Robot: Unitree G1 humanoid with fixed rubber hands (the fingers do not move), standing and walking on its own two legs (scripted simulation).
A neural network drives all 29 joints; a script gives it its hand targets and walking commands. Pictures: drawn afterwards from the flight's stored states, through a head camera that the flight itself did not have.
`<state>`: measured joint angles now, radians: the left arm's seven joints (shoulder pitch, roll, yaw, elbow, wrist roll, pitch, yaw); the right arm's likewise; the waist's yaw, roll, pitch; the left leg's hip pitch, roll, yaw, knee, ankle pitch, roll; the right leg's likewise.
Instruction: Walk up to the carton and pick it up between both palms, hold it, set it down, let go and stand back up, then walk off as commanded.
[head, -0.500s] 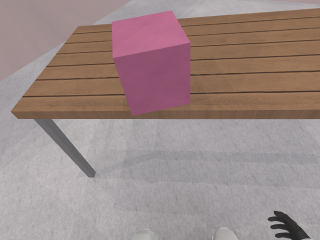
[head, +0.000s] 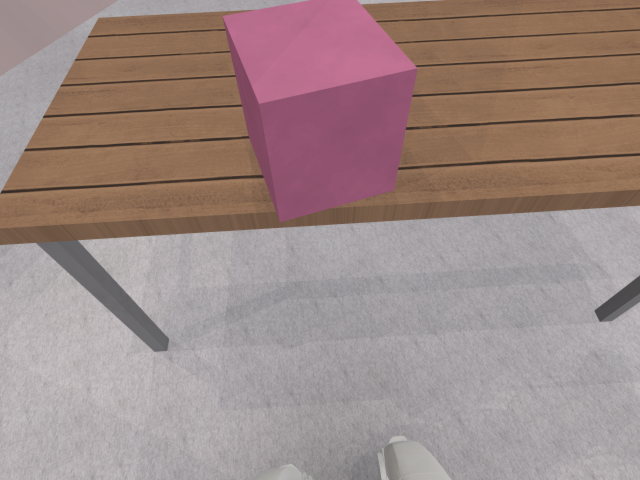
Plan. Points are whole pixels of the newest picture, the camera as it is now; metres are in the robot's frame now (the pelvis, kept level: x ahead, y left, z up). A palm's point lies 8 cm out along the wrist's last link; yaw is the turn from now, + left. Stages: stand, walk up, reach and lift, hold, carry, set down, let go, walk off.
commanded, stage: walk up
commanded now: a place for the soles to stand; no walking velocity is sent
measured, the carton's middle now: (314, 109) +0.65 +0.02 +0.07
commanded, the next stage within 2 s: none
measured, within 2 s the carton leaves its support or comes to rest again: neither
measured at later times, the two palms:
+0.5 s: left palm out of the picture +0.01 +0.36 -0.08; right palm out of the picture +0.07 -0.28 -0.11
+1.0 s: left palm out of the picture +0.06 +0.31 -0.08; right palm out of the picture +0.08 -0.32 -0.11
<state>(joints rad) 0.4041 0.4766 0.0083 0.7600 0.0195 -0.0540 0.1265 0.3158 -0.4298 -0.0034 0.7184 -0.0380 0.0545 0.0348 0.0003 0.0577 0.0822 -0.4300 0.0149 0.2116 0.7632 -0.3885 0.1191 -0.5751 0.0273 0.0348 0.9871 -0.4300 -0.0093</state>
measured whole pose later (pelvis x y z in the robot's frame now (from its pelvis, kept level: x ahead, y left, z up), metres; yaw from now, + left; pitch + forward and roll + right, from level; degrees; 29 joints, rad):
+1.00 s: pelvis +0.01 -0.01 -0.01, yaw +0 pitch +0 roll +2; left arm 0.37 0.45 0.01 0.76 0.02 -0.06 0.03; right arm 0.29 -0.43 0.00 0.77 -0.04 -0.02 0.01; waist 0.00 0.01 0.01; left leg -0.38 0.04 0.09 0.84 -0.53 0.02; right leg -0.49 0.00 0.04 0.85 -0.36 -0.01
